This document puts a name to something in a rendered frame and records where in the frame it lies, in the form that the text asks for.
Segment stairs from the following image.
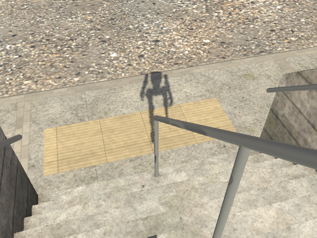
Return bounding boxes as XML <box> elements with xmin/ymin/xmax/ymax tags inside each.
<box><xmin>14</xmin><ymin>150</ymin><xmax>317</xmax><ymax>238</ymax></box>

